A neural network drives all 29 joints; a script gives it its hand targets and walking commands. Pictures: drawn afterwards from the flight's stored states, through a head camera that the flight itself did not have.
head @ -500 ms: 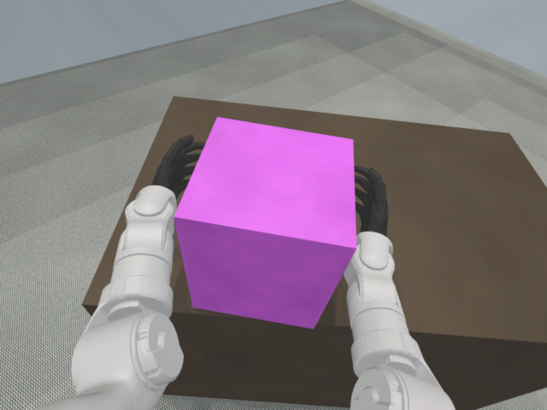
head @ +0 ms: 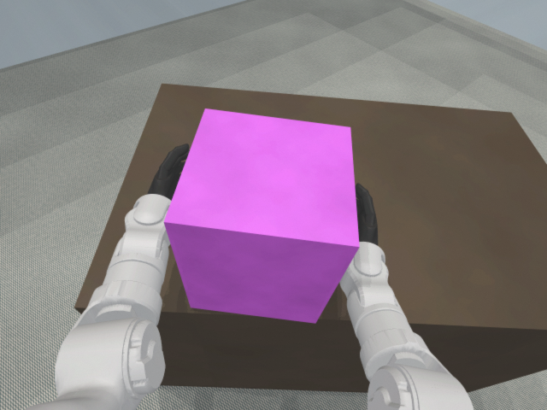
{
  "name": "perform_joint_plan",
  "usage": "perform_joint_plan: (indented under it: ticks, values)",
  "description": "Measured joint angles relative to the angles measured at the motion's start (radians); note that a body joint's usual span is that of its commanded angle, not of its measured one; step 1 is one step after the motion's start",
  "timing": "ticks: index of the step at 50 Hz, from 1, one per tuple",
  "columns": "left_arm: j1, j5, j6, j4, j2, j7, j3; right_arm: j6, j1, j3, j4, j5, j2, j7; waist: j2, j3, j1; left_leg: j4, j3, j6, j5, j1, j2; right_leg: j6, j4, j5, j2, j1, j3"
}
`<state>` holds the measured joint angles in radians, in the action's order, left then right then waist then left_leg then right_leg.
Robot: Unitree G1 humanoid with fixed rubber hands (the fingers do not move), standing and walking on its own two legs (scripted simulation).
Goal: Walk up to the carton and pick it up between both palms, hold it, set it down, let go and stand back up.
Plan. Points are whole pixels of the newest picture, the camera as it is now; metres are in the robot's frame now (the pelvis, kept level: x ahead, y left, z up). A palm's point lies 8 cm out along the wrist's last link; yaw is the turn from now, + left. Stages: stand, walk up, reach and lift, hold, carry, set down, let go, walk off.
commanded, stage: set down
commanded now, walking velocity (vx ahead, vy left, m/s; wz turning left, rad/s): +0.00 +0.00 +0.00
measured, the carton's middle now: (264, 224) +0.40 +0.00 +0.04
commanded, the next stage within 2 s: none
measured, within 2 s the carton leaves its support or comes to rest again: neither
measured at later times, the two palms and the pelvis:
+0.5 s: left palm (143, 179) +0.44 +0.18 +0.10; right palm (385, 216) +0.38 -0.18 +0.09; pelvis -0.01 +0.00 -0.01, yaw -1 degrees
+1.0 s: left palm (137, 135) +0.44 +0.17 +0.18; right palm (417, 178) +0.38 -0.19 +0.17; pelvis -0.03 -0.01 -0.01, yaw +0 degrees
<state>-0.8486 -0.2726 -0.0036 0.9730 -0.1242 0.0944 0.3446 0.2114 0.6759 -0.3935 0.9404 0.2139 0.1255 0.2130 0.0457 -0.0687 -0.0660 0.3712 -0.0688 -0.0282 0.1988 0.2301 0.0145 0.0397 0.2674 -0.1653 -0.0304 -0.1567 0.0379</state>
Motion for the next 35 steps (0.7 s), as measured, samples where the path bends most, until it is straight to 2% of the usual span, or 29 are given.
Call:
perform_joint_plan:
  ticks: [3,6,11,17,21,26,29,35]
  values:
    - [0.003,0.113,-0.040,0.065,-0.030,-0.055,-0.089,0.004,-0.010,0.057,0.044,-0.083,-0.017,0.019,-0.025,0.073,-0.004,0.050,-0.001,0.001,0.019,0.112,0.012,-0.002,0.028,-0.005,0.010,-0.103,-0.002]
    - [-0.013,0.182,-0.079,0.136,-0.056,-0.084,-0.134,0.022,-0.005,0.106,0.058,-0.137,-0.032,0.044,-0.047,0.142,-0.008,0.099,0.003,0.001,0.039,0.208,0.022,-0.002,0.059,-0.016,0.018,-0.190,-0.001]
    - [-0.044,0.227,-0.107,0.208,-0.084,-0.080,-0.168,0.048,0.039,0.183,0.097,-0.217,-0.063,0.073,-0.051,0.192,-0.027,0.132,0.015,0.002,0.054,0.258,0.028,0.000,0.088,-0.025,0.025,-0.237,0.000]
    - [-0.050,0.259,-0.081,0.207,-0.109,-0.073,-0.210,0.037,0.080,0.271,0.151,-0.351,-0.116,0.077,-0.039,0.199,-0.031,0.135,0.032,0.020,0.044,0.235,0.034,-0.003,0.080,0.006,0.036,-0.211,-0.002]
    - [-0.063,0.322,-0.046,0.205,-0.149,-0.075,-0.263,-0.026,0.097,0.320,0.141,-0.435,-0.154,0.076,-0.026,0.199,-0.027,0.138,0.026,0.004,0.054,0.216,0.027,-0.002,0.067,-0.016,0.029,-0.186,-0.008]
    - [-0.082,0.414,0.012,0.185,-0.203,-0.068,-0.341,-0.121,0.118,0.341,0.090,-0.492,-0.198,0.077,-0.037,0.182,-0.034,0.138,0.031,0.003,0.038,0.207,0.024,-0.001,0.068,0.001,0.028,-0.175,-0.004]
    - [-0.104,0.465,0.041,0.177,-0.223,-0.066,-0.378,-0.183,0.130,0.339,0.049,-0.502,-0.223,0.073,-0.044,0.187,-0.035,0.135,0.031,0.002,0.025,0.214,0.022,-0.001,0.072,0.011,0.027,-0.186,-0.004]
    - [-0.208,0.560,0.065,0.280,-0.259,-0.069,-0.454,-0.302,0.207,0.329,0.042,-0.489,-0.247,0.057,-0.030,0.197,-0.051,0.119,0.027,0.001,-0.004,0.223,0.015,-0.006,0.107,0.013,0.019,-0.221,-0.009]
